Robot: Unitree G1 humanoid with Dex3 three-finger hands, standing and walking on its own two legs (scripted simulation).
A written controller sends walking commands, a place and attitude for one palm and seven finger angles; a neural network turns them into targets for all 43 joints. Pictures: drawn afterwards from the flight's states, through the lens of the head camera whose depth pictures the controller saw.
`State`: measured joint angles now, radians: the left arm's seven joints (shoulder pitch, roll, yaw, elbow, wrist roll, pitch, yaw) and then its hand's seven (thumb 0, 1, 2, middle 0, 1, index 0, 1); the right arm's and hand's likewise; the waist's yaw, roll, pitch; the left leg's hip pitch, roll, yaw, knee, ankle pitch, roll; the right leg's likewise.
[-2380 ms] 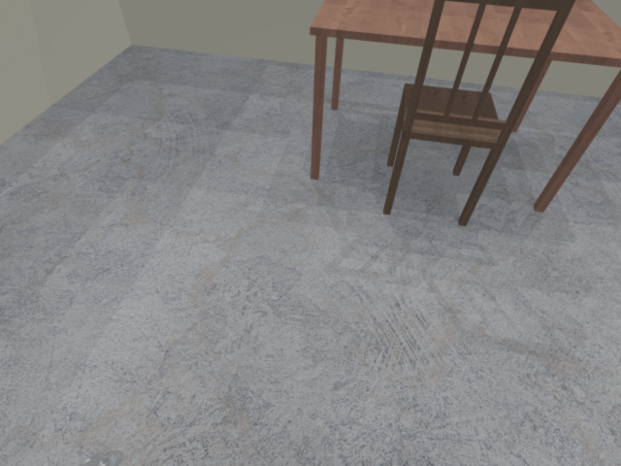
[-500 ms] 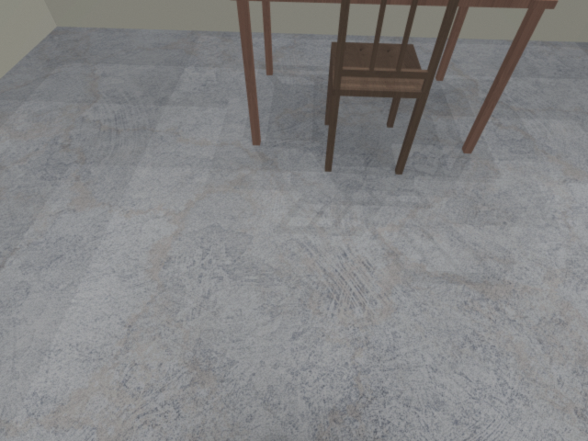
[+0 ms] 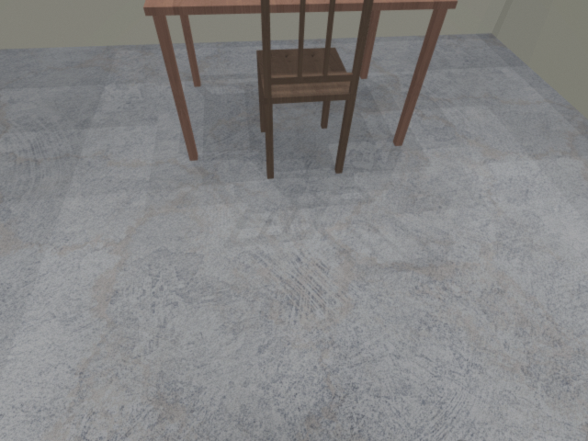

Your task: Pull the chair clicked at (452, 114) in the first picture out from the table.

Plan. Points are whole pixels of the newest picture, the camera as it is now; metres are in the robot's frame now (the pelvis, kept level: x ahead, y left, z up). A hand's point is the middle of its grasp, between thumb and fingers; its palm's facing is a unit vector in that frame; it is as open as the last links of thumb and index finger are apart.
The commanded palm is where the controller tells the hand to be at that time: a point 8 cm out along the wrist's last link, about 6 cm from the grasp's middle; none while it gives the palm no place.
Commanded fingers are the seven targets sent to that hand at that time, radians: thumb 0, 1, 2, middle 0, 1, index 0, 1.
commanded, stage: walk to a spot facing it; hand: left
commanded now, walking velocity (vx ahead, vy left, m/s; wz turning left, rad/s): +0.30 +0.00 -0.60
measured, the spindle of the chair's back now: (301, 26) +1.38 +0.14 -0.06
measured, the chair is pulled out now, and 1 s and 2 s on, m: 0.00 0.00 0.00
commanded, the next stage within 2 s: turn to face it in 1.78 s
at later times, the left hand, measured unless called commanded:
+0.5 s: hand (217, 344) +0.30 +0.18 -0.19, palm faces -0.35 -0.93 -0.10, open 7.4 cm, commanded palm none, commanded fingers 0.00 0.90 0.90 -0.20 -0.30 -0.20 -0.30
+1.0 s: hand (254, 254) +0.51 +0.15 -0.20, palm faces -0.43 -0.88 -0.20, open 7.4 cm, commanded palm none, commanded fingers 0.00 0.90 0.90 -0.20 -0.30 -0.20 -0.30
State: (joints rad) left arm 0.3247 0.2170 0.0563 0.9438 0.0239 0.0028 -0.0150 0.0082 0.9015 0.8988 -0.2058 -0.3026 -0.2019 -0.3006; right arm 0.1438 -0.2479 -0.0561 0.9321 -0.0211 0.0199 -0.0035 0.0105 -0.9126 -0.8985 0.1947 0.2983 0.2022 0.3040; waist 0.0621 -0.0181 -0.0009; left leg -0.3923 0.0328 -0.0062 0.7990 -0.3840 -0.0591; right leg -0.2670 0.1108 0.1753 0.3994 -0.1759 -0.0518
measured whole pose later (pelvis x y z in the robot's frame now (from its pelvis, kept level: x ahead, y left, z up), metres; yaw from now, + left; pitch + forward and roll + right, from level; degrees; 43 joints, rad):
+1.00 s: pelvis +0.41 -0.03 -0.02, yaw -31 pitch +2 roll -2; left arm 0.33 0.22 0.06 1.04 0.02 -0.06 -0.01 0.01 0.91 0.90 -0.20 -0.30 -0.20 -0.30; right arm 0.14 -0.18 -0.03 0.93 -0.03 -0.06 0.01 0.01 -0.93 -0.90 0.19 0.30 0.20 0.30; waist 0.03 -0.01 0.03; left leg -0.48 0.13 0.11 0.63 -0.18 -0.04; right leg -0.07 0.03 -0.01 0.51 -0.46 -0.01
